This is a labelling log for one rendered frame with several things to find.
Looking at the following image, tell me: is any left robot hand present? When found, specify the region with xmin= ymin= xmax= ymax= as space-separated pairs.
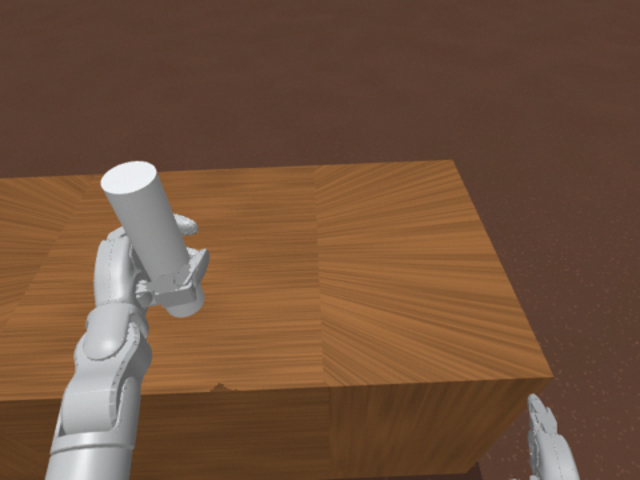
xmin=94 ymin=213 xmax=210 ymax=316

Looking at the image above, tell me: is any can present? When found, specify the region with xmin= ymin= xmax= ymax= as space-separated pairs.
xmin=101 ymin=161 xmax=205 ymax=318

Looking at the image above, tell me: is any right robot hand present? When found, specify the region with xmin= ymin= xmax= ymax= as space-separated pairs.
xmin=511 ymin=394 xmax=580 ymax=480

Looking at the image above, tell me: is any left robot arm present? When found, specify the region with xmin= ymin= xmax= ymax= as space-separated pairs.
xmin=45 ymin=303 xmax=152 ymax=480

